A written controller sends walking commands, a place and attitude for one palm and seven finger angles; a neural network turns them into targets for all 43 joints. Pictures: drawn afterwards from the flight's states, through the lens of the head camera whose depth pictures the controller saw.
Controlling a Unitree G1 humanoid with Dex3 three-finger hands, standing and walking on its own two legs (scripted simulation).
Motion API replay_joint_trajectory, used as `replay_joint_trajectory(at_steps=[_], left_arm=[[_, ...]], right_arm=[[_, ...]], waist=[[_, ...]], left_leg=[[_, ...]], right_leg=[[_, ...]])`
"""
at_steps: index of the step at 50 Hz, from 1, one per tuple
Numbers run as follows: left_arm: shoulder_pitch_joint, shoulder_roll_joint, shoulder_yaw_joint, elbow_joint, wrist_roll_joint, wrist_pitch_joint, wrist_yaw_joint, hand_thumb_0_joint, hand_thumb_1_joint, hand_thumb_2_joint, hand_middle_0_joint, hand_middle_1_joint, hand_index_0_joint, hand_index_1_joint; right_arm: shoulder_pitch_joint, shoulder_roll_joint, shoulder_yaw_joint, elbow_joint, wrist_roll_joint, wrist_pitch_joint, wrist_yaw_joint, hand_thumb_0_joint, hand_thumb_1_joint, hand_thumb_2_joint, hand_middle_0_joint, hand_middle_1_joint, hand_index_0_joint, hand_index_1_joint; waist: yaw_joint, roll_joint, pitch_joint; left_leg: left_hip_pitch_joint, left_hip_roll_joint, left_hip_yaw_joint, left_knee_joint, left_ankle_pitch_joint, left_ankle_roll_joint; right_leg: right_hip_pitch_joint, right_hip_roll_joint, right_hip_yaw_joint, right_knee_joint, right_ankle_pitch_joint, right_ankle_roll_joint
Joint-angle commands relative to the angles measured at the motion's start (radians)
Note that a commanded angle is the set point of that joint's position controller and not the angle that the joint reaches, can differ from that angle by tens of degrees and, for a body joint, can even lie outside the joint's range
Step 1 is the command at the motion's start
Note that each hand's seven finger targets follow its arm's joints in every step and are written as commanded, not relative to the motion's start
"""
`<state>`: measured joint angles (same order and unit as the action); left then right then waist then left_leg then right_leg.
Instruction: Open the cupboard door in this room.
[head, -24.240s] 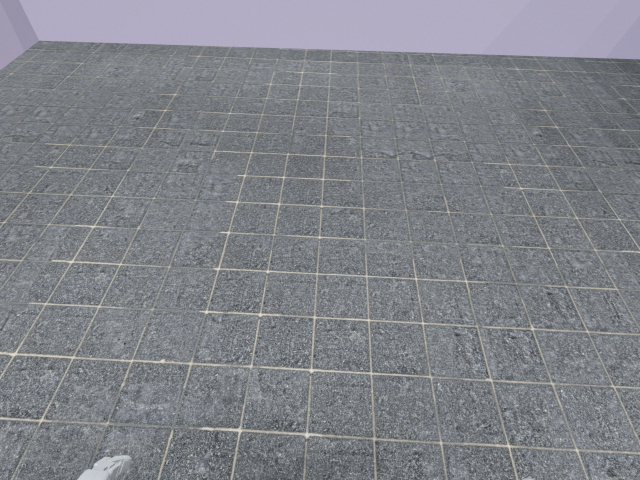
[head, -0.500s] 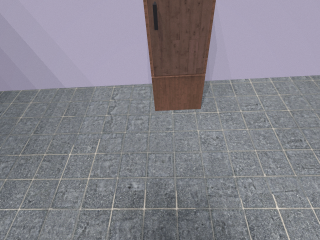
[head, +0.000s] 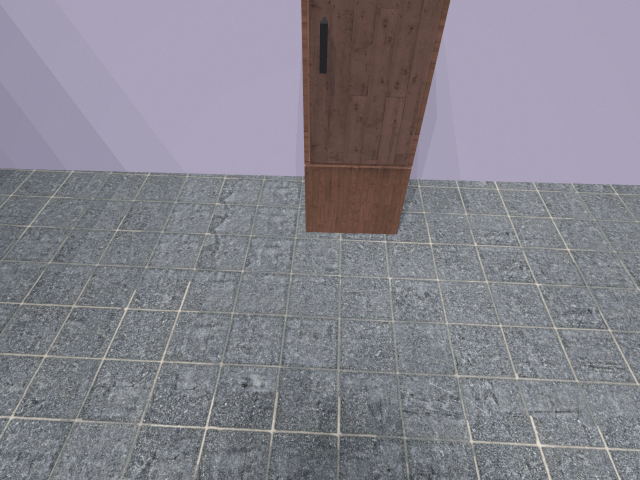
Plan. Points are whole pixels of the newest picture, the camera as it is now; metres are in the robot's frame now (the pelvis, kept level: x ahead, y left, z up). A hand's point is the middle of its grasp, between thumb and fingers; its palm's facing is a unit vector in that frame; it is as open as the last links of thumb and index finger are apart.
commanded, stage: look at it before walking up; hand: left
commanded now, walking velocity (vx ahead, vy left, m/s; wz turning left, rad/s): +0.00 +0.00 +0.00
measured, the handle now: (323, 45) +1.20 +0.07 +0.05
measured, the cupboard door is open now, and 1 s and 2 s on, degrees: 0 0 0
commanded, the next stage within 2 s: walk to a spot facing it in 0.50 s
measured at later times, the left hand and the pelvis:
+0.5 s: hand out of the picture +0.00 +0.20 -0.18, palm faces +0.04 -0.98 -0.18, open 7.4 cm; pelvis +0.01 +0.03 +0.00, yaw +0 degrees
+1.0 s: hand out of the picture +0.11 +0.17 -0.18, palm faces -0.10 -0.96 -0.25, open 7.4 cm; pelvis +0.05 -0.02 -0.02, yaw -10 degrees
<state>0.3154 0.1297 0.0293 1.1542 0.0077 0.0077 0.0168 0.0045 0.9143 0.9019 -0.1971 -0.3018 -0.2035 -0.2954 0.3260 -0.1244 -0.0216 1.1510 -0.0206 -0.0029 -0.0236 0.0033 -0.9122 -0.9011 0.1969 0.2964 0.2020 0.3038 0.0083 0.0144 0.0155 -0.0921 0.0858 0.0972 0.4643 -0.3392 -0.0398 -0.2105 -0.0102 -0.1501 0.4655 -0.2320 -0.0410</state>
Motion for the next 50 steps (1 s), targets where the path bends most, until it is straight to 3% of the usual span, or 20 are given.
replay_joint_trajectory(at_steps=[1, 5, 8, 18, 28, 30, 32, 34, 36, 37, 38, 40, 43, 45, 46, 47, 48, 49, 50], left_arm=[[0.008, 0.077, 0.002, -0.041, -0.001, -0.031, 0.009, 0.000, 0.900, 0.900, -0.200, -0.300, -0.200, -0.300], [0.051, 0.066, -0.008, -0.015, -0.005, -0.037, 0.015, 0.000, 0.900, 0.900, -0.200, -0.300, -0.200, -0.300], [0.055, 0.063, -0.014, -0.006, -0.005, -0.035, 0.020, 0.000, 0.900, 0.900, -0.200, -0.300, -0.200, -0.300], [0.053, 0.057, -0.020, -0.010, -0.003, -0.025, 0.028, 0.000, 0.900, 0.900, -0.200, -0.300, -0.200, -0.300], [0.038, 0.073, -0.016, -0.025, -0.001, -0.024, 0.029, 0.000, 0.900, 0.900, -0.200, -0.300, -0.200, -0.300], [0.040, 0.075, -0.017, -0.026, -0.001, -0.023, 0.028, 0.000, 0.900, 0.900, -0.200, -0.300, -0.200, -0.300], [0.028, 0.072, -0.011, -0.024, 0.001, -0.015, 0.024, 0.000, 0.900, 0.900, -0.200, -0.300, -0.200, -0.300], [-0.001, 0.078, 0.002, -0.045, 0.007, -0.001, 0.011, 0.000, 0.900, 0.900, -0.200, -0.300, -0.200, -0.300], [-0.058, 0.065, 0.014, -0.093, 0.020, 0.013, -0.007, 0.000, 0.900, 0.900, -0.200, -0.300, -0.200, -0.300], [-0.097, 0.068, 0.023, -0.124, 0.024, 0.017, -0.013, 0.000, 0.900, 0.900, -0.200, -0.300, -0.200, -0.300], [-0.124, 0.076, 0.033, -0.147, 0.023, 0.019, -0.018, 0.000, 0.900, 0.900, -0.200, -0.300, -0.200, -0.300], [-0.167, 0.070, 0.042, -0.189, 0.025, 0.012, -0.033, 0.000, 0.900, 0.900, -0.200, -0.300, -0.200, -0.300], [-0.158, 0.057, 0.048, -0.209, 0.017, 0.002, -0.048, 0.000, 0.900, 0.900, -0.200, -0.300, -0.200, -0.300], [-0.125, 0.056, 0.053, -0.210, 0.014, -0.003, -0.055, 0.000, 0.900, 0.900, -0.200, -0.300, -0.200, -0.300], [-0.075, 0.062, 0.059, -0.201, 0.015, -0.006, -0.058, 0.000, 0.900, 0.900, -0.200, -0.300, -0.200, -0.300], [0.016, 0.081, 0.065, -0.172, 0.017, -0.010, -0.058, 0.000, 0.900, 0.900, -0.200, -0.300, -0.200, -0.300], [0.172, 0.125, 0.075, -0.124, 0.019, -0.018, -0.053, 0.000, 0.900, 0.900, -0.200, -0.300, -0.200, -0.300], [0.301, 0.243, 0.097, -0.093, 0.026, -0.033, -0.038, 0.000, 0.900, 0.900, -0.200, -0.300, -0.200, -0.300], [0.314, 0.303, 0.097, -0.087, 0.006, -0.036, -0.021, 0.000, 0.900, 0.900, -0.200, -0.300, -0.200, -0.300]], right_arm=[[0.114, -0.049, 0.001, 0.000, 0.005, -0.022, -0.015, 0.000, -0.900, -0.900, 0.200, 0.300, 0.200, 0.300], [0.097, -0.057, 0.005, 0.001, 0.011, -0.036, -0.026, 0.000, -0.900, -0.900, 0.200, 0.300, 0.200, 0.300], [0.103, -0.058, 0.004, 0.008, 0.014, -0.034, -0.031, 0.000, -0.900, -0.900, 0.200, 0.300, 0.200, 0.300], [0.098, -0.054, 0.001, 0.017, 0.015, -0.030, -0.033, 0.000, -0.900, -0.900, 0.200, 0.300, 0.200, 0.300], [0.084, -0.063, -0.004, 0.008, 0.014, -0.032, -0.029, 0.000, -0.900, -0.900, 0.200, 0.300, 0.200, 0.300], [0.076, -0.065, -0.004, 0.005, 0.014, -0.031, -0.028, 0.000, -0.900, -0.900, 0.200, 0.300, 0.200, 0.300], [0.088, -0.067, -0.007, 0.012, 0.008, -0.027, -0.029, 0.000, -0.900, -0.900, 0.200, 0.300, 0.200, 0.300], [0.090, -0.099, -0.022, -0.002, 0.004, -0.017, -0.029, 0.000, -0.900, -0.900, 0.200, 0.300, 0.200, 0.300], [0.090, -0.145, -0.044, -0.024, 0.000, -0.009, -0.029, 0.000, -0.900, -0.900, 0.200, 0.300, 0.200, 0.300], [0.097, -0.154, -0.051, -0.035, -0.003, -0.012, -0.028, 0.000, -0.900, -0.900, 0.200, 0.300, 0.200, 0.300], [0.105, -0.157, -0.054, -0.041, -0.004, -0.017, -0.028, 0.000, -0.900, -0.900, 0.200, 0.300, 0.200, 0.300], [0.103, -0.163, -0.059, -0.056, -0.010, -0.030, -0.022, 0.000, -0.900, -0.900, 0.200, 0.300, 0.200, 0.300], [0.051, -0.181, -0.069, -0.084, -0.016, -0.042, -0.019, 0.000, -0.900, -0.900, 0.200, 0.300, 0.200, 0.300], [0.015, -0.201, -0.075, -0.097, -0.017, -0.043, -0.014, 0.000, -0.900, -0.900, 0.200, 0.300, 0.200, 0.300], [-0.008, -0.213, -0.079, -0.107, -0.016, -0.043, -0.011, 0.000, -0.900, -0.900, 0.200, 0.300, 0.200, 0.300], [-0.031, -0.227, -0.081, -0.116, -0.011, -0.042, -0.008, 0.000, -0.900, -0.900, 0.200, 0.300, 0.200, 0.300], [-0.056, -0.231, -0.080, -0.132, -0.004, -0.042, 0.000, 0.000, -0.900, -0.900, 0.200, 0.300, 0.200, 0.300], [-0.078, -0.171, -0.067, -0.172, 0.013, -0.044, 0.015, 0.000, -0.900, -0.900, 0.200, 0.300, 0.200, 0.300], [-0.138, -0.132, -0.054, -0.233, 0.013, -0.040, 0.021, 0.000, -0.900, -0.900, 0.200, 0.300, 0.200, 0.300]], waist=[[-0.017, 0.047, 0.101], [-0.004, 0.049, 0.033], [-0.006, 0.026, 0.032], [-0.003, -0.010, 0.074], [-0.005, -0.010, 0.071], [-0.002, 0.000, 0.083], [-0.008, 0.006, 0.097], [-0.016, 0.059, 0.128], [-0.038, 0.165, 0.197], [-0.052, 0.187, 0.224], [-0.053, 0.164, 0.245], [-0.055, 0.104, 0.237], [-0.030, 0.073, 0.170], [-0.007, 0.086, 0.129], [0.019, 0.074, 0.103], [0.067, 0.041, 0.054], [0.142, -0.062, -0.025], [0.197, -0.338, -0.069], [0.169, -0.438, -0.045]], left_leg=[[-0.062, 0.057, -0.053, -0.114, 0.128, 0.048], [-0.042, 0.064, -0.050, -0.099, 0.344, 0.046], [-0.026, 0.065, -0.053, -0.100, 0.415, 0.043], [-0.035, 0.059, -0.058, -0.132, 0.388, 0.050], [-0.033, 0.056, -0.062, -0.149, 0.387, 0.054], [-0.036, 0.055, -0.061, -0.156, 0.352, 0.055], [-0.031, 0.061, -0.047, -0.151, 0.236, 0.053], [-0.027, 0.107, -0.081, -0.192, -0.007, 0.078], [-0.040, 0.221, -0.185, -0.292, -0.230, 0.145], [-0.016, 0.274, -0.230, -0.324, -0.230, 0.189], [0.012, 0.312, -0.253, -0.339, -0.225, 0.217], [0.049, 0.334, -0.217, -0.326, -0.128, 0.227], [0.062, 0.314, -0.100, -0.267, 0.028, 0.200], [0.031, 0.295, -0.020, -0.205, 0.092, 0.172], [-0.004, 0.274, 0.025, -0.144, 0.130, 0.151], [-0.047, 0.237, 0.077, -0.006, 0.231, 0.128], [-0.115, 0.174, 0.149, 0.232, 0.323, 0.093], [-0.353, 0.070, 0.175, 0.567, 0.053, 0.039], [-0.557, -0.053, 0.066, 0.804, -0.263, 0.007]], right_leg=[[-0.051, -0.111, 0.142, -0.123, 0.020, 0.010], [0.060, -0.115, 0.116, -0.053, 0.280, 0.015], [0.072, -0.116, 0.103, -0.041, 0.327, 0.020], [0.069, -0.118, 0.100, -0.049, 0.282, 0.028], [0.070, -0.121, 0.105, -0.054, 0.268, 0.030], [0.060, -0.121, 0.108, -0.064, 0.240, 0.033], [0.026, -0.103, 0.120, -0.052, 0.160, 0.030], [-0.077, -0.066, 0.097, 0.025, -0.023, 0.029], [-0.247, -0.024, 0.037, 0.248, -0.161, 0.041], [-0.353, -0.044, 0.053, 0.377, -0.218, 0.041], [-0.436, -0.071, 0.085, 0.459, -0.234, 0.038], [-0.496, -0.113, 0.108, 0.484, -0.210, 0.040], [-0.406, -0.117, 0.070, 0.393, -0.178, 0.046], [-0.281, -0.099, 0.035, 0.299, -0.160, 0.039], [-0.188, -0.073, 0.006, 0.256, -0.129, 0.033], [-0.050, -0.032, -0.021, 0.197, -0.079, 0.019], [0.137, 0.002, -0.026, 0.107, -0.039, 0.001], [0.303, -0.202, 0.325, -0.070, -0.170, -0.068], [0.299, -0.363, 0.744, -0.240, -0.129, -0.150]])
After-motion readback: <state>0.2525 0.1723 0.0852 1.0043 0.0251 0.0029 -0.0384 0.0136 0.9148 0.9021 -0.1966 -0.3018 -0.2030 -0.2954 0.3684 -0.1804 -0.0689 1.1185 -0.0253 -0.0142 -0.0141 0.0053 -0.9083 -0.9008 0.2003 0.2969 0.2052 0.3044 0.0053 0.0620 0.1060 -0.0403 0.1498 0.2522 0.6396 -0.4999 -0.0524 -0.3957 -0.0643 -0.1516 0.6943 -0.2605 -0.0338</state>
